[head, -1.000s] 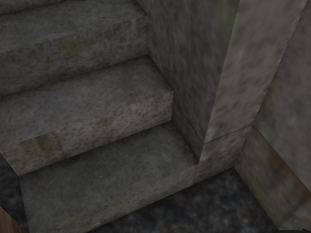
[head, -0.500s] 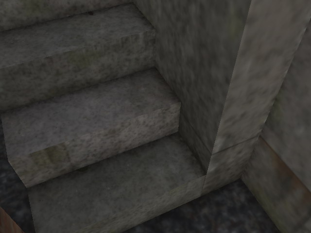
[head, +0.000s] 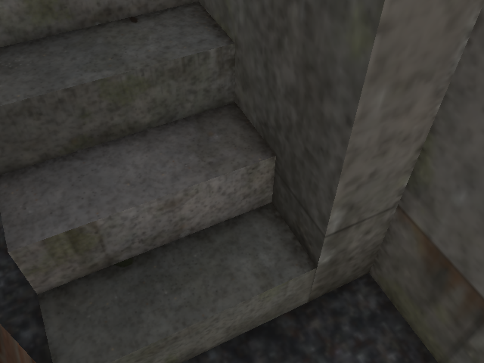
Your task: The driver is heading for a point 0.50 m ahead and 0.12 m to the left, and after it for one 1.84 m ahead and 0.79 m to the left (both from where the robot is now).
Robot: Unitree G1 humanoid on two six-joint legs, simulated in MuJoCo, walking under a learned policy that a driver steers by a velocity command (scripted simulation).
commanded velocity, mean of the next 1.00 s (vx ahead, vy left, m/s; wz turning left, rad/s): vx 0.00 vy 0.00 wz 0.00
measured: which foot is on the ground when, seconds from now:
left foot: down 0.00-1.00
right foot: down 0.00-1.00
